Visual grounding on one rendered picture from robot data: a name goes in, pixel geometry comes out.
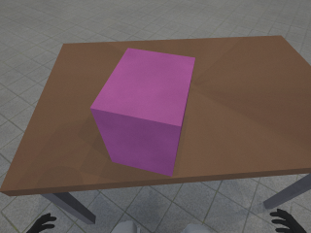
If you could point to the robot left hand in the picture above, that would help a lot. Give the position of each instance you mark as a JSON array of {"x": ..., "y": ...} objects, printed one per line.
[{"x": 38, "y": 227}]

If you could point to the table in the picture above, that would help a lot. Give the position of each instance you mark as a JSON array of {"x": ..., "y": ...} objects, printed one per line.
[{"x": 248, "y": 115}]

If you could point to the left robot thigh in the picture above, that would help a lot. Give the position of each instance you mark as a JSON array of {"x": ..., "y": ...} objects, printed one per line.
[{"x": 127, "y": 227}]

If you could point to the robot right hand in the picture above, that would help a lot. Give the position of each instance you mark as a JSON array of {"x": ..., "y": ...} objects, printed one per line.
[{"x": 287, "y": 220}]

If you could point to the carton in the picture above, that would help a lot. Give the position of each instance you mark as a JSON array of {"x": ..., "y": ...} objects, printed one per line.
[{"x": 140, "y": 110}]

